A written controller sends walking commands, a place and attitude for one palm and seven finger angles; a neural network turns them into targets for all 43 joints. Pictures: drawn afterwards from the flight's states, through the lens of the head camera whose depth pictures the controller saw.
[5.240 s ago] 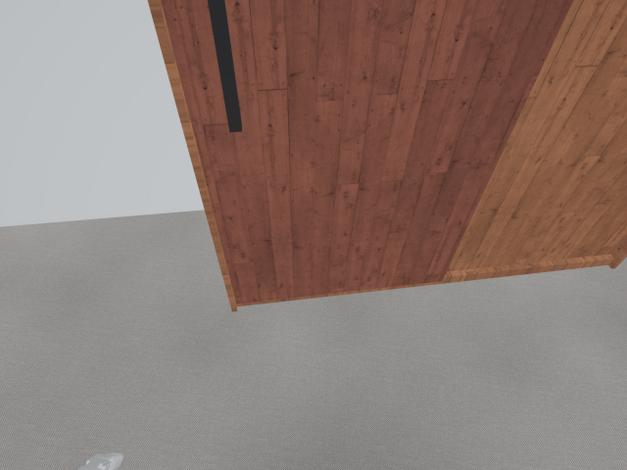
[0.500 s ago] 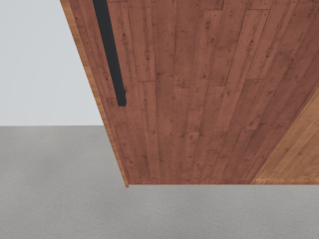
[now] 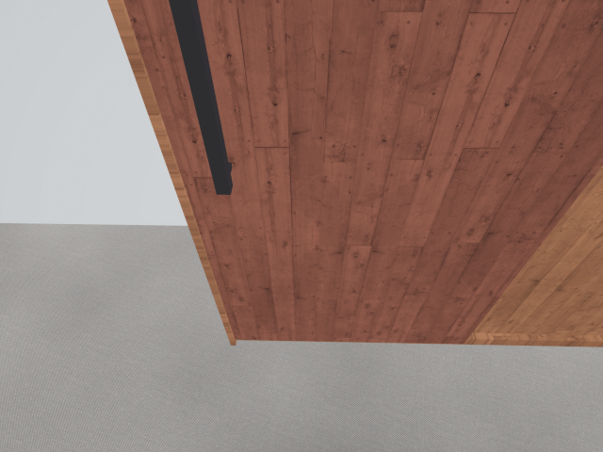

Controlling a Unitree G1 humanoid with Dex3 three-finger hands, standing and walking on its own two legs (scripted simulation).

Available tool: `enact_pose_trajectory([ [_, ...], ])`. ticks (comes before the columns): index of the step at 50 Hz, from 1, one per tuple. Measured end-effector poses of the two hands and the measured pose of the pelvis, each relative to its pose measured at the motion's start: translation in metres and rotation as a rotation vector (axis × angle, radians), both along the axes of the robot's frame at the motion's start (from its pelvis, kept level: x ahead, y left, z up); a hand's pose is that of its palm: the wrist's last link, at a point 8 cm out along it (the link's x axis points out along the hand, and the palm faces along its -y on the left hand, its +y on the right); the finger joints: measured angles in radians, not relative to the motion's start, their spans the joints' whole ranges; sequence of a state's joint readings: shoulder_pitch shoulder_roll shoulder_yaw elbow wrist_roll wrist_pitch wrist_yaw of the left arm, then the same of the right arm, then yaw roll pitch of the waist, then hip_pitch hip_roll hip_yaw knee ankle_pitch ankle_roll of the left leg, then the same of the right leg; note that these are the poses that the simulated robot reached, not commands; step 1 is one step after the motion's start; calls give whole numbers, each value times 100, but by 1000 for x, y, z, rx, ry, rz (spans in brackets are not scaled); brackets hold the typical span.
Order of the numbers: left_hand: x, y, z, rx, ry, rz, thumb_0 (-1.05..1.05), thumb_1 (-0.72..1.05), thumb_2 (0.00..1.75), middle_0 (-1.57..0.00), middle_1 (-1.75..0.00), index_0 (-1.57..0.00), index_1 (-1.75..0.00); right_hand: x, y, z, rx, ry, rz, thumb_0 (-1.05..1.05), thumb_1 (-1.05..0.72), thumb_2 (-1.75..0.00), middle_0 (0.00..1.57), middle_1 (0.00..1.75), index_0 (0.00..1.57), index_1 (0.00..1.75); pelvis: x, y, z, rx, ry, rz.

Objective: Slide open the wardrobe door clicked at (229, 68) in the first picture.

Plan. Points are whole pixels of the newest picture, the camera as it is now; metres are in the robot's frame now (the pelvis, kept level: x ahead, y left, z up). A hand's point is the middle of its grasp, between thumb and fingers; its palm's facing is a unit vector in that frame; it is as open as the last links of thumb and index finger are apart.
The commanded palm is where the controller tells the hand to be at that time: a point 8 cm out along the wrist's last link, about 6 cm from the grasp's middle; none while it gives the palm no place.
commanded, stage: look again from close up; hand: left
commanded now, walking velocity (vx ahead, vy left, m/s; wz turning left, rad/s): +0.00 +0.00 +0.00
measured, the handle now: (209, 99) +0.55 +0.17 +0.20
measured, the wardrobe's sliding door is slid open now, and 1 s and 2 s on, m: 0.00 0.00 0.00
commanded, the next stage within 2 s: shuffle to correct the standing spot in 0.44 s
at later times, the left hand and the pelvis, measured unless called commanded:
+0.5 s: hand out of the picture +0.02 +0.17 -0.17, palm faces +0.02 -0.97 -0.22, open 7.3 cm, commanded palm none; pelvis +0.00 -0.02 +0.00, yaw +0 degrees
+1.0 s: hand out of the picture +0.04 +0.18 -0.18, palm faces +0.03 -0.99 -0.15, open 7.3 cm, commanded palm none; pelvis +0.05 +0.01 +0.00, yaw +1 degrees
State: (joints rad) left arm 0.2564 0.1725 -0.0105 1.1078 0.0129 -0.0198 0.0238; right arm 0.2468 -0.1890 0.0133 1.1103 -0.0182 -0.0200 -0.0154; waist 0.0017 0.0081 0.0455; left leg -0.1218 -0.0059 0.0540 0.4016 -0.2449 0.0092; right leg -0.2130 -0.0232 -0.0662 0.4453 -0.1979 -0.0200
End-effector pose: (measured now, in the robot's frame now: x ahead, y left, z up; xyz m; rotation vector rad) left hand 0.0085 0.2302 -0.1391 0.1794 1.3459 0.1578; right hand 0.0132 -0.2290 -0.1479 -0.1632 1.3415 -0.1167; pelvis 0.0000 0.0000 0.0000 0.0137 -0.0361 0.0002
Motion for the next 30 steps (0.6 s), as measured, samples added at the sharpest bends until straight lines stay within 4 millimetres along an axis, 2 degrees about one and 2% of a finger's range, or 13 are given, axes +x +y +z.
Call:
enact_pose_trajectory([
  [17,8,-8,1,6,-26,3,0,91,90,-20,-30,-20,-30,-5,-8,-1,7,22,-1,0,-90,-89,20,30,20,30,1,-11,0,1,-1,6],
  [30,4,-14,0,2,-19,8,0,91,90,-20,-30,-20,-30,-14,-13,0,3,46,-7,0,-90,-89,20,30,20,30,0,-17,0,0,1,6],
])
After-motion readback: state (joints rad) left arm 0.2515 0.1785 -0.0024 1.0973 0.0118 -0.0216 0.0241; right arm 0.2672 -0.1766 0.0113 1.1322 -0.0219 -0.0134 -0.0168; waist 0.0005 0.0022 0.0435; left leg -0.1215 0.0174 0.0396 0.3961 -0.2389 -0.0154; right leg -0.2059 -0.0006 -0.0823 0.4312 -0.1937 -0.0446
